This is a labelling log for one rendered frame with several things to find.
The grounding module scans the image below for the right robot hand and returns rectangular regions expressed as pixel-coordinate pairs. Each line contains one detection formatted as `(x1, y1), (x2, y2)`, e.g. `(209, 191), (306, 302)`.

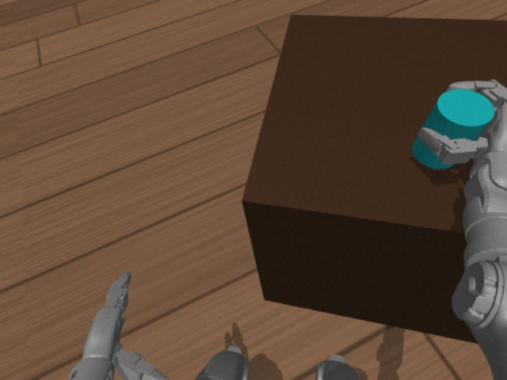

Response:
(417, 79), (507, 165)

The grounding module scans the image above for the can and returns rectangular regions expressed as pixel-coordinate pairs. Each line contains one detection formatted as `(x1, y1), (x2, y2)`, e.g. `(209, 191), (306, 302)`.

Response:
(412, 89), (494, 169)

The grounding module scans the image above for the left robot hand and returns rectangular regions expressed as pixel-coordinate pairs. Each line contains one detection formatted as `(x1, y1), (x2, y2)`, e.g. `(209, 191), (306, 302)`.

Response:
(82, 269), (169, 380)

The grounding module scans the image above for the right robot arm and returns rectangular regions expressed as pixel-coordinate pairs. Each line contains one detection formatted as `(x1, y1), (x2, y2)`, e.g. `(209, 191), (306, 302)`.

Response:
(452, 151), (507, 380)

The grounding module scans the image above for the left robot arm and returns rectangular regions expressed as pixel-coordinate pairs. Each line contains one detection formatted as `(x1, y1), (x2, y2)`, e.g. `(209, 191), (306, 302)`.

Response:
(69, 358), (115, 380)

